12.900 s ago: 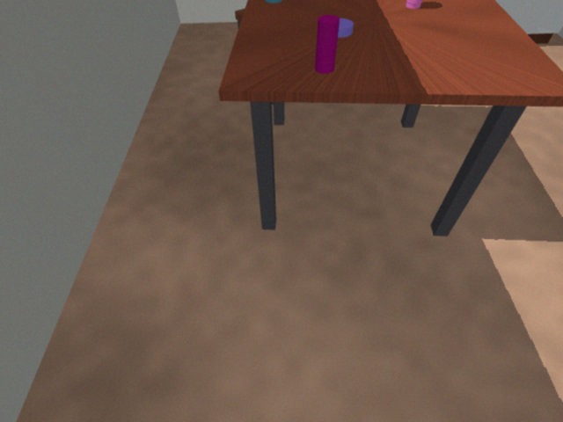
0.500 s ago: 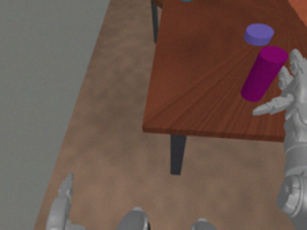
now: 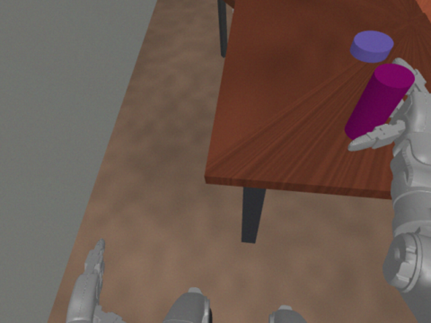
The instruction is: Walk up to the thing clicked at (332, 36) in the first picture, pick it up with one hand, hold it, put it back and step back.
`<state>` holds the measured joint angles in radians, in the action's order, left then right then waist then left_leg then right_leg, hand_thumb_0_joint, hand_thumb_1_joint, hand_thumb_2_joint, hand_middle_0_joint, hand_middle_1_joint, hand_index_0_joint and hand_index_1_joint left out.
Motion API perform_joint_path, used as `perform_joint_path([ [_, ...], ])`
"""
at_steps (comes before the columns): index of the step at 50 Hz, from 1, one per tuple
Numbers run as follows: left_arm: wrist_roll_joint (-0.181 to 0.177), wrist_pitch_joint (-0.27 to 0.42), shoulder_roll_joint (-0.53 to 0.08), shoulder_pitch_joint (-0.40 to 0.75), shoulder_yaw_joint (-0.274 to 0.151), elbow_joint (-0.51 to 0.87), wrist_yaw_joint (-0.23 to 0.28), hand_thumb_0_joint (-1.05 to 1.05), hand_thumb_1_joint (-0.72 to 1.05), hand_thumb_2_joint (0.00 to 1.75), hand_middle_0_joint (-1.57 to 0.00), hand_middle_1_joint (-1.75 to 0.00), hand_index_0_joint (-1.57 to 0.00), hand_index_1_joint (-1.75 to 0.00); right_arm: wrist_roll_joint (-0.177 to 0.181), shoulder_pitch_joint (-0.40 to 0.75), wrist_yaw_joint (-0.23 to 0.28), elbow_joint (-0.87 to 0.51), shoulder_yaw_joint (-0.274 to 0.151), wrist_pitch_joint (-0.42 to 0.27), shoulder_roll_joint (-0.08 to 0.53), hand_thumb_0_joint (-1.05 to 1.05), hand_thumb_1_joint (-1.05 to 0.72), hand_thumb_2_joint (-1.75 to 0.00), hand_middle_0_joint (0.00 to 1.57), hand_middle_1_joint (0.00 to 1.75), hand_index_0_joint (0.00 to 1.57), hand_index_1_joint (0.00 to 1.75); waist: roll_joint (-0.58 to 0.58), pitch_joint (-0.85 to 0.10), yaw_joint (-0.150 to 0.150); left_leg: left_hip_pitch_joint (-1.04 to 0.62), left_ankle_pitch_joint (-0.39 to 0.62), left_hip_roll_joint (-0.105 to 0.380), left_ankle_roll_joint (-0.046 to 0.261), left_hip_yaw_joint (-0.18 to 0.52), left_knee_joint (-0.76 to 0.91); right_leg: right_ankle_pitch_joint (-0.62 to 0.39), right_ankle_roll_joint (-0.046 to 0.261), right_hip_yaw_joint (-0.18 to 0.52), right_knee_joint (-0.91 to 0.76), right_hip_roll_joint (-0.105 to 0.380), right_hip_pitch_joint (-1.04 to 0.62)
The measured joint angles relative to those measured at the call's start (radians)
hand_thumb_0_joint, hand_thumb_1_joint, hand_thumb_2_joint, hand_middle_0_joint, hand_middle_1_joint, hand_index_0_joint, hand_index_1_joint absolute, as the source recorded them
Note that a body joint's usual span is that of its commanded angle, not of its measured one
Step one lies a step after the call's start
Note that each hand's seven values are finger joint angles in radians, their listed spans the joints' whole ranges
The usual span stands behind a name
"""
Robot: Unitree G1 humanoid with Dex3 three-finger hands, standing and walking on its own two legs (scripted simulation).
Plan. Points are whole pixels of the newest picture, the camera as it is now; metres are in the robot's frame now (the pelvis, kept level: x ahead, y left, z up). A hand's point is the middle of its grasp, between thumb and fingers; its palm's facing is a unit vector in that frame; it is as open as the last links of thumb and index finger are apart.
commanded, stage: close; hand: right
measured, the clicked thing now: (374, 106) +0.48 -0.23 +0.10
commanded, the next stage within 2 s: settle in 0.52 s
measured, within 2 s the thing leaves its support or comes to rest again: leaves its support in 0.78 s
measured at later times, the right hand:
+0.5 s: hand (374, 113) +0.48 -0.23 +0.09, palm faces +0.18 +0.98 +0.03, open 9.0 cm
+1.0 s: hand (380, 98) +0.48 -0.23 +0.12, palm faces +0.18 +0.98 +0.01, open 8.4 cm
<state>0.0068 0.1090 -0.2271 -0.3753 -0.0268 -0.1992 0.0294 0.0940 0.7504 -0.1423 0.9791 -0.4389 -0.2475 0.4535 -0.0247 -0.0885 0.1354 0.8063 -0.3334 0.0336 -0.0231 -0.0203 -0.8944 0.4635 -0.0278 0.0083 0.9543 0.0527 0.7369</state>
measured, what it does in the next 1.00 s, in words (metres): stands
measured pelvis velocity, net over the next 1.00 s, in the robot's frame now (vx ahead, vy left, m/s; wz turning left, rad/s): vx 0.01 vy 0.00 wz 0.00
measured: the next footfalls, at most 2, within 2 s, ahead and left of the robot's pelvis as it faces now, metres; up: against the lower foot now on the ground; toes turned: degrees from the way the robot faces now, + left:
none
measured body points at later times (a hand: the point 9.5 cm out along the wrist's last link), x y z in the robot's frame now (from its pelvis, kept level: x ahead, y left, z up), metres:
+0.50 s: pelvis +0.01 -0.01 +0.00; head +0.09 -0.03 +0.45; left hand +0.16 +0.26 -0.02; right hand +0.46 -0.28 +0.09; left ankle +0.06 +0.14 -0.68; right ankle +0.00 -0.14 -0.68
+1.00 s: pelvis +0.01 +0.00 +0.01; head +0.08 -0.02 +0.46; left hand +0.16 +0.26 -0.02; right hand +0.47 -0.28 +0.12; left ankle +0.06 +0.14 -0.68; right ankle +0.00 -0.14 -0.68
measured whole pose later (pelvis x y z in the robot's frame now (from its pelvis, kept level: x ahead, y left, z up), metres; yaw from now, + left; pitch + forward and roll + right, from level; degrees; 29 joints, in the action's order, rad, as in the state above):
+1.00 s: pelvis +0.01 +0.00 +0.01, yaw +0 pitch +13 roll +1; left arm 0.00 0.11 -0.24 -0.34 -0.03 -0.27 0.04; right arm 0.09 0.76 -0.12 0.98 -0.41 -0.21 0.45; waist -0.02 -0.09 0.13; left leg 0.72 -0.31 0.03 -0.03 -0.02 -0.81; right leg 0.45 -0.02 0.01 0.88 0.05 0.65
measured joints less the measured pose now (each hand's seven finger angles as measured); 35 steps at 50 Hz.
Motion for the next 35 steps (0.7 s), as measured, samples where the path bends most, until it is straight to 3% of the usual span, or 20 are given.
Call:
perform_joint_path([
  [14,0.0,-0.009,-0.016,-0.007,-0.016,-0.009,-0.01,-0.01,-0.56,0.06,-0.06,-0.05,-0.05,-0.05,-0.003,0.01,-0.004,0.026,0.006,0.005,-0.009,-0.01,0.47,-0.17,0.64,0.39,0.64,0.4,0.008,-0.018,0.002,-0.004,0.003,0.0,-0.008,0.009,0.019,0.004,0.007,-0.009,-0.011,-0.001,-0.003],
  [25,0.001,-0.006,-0.01,0.006,-0.017,-0.004,-0.005,-0.01,-0.55,0.06,-0.05,-0.04,-0.05,-0.05,-0.002,-0.026,0.005,0.011,0.002,-0.017,-0.014,-0.01,0.14,-0.49,0.95,0.72,0.95,0.72,-0.002,-0.012,0.0,-0.017,-0.002,0.001,-0.007,0.002,0.021,0.006,0.006,-0.002,-0.015,-0.002,-0.014],
  [35,0.004,-0.003,-0.008,0.007,-0.007,-0.023,-0.01,-0.01,-0.54,0.05,-0.06,-0.05,-0.05,-0.05,0.0,0.001,-0.015,0.031,0.002,-0.01,0.011,-0.02,0.14,-0.84,0.88,0.92,0.91,0.93,0.005,-0.01,0.005,0.001,-0.002,0.001,-0.006,-0.002,0.015,0.007,0.004,0.002,-0.004,-0.002,0.007],
])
